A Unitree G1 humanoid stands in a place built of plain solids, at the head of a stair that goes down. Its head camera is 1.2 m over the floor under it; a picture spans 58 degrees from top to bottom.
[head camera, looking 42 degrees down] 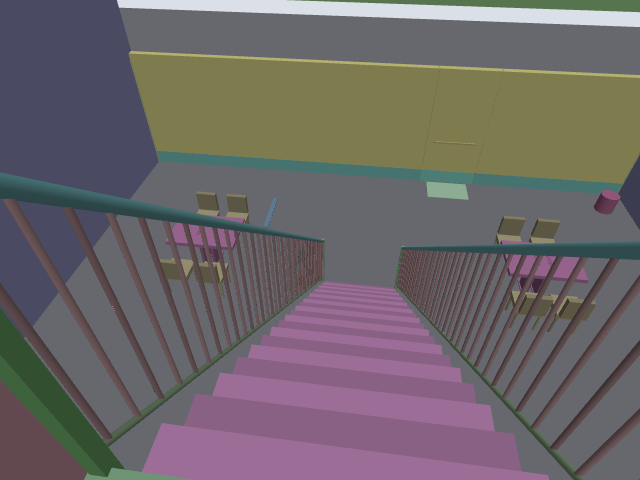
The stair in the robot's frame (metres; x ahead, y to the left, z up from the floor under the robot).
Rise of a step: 0.20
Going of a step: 0.21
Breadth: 1.22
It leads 8 degrees to the right of straight ahead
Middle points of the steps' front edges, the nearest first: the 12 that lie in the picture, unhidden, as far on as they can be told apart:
0.58 -0.08 -0.20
0.79 -0.11 -0.40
1.00 -0.14 -0.59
1.21 -0.17 -0.79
1.43 -0.20 -0.99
1.64 -0.22 -1.19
1.85 -0.25 -1.39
2.06 -0.28 -1.59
2.27 -0.31 -1.78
2.49 -0.34 -1.98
2.70 -0.36 -2.18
2.91 -0.39 -2.38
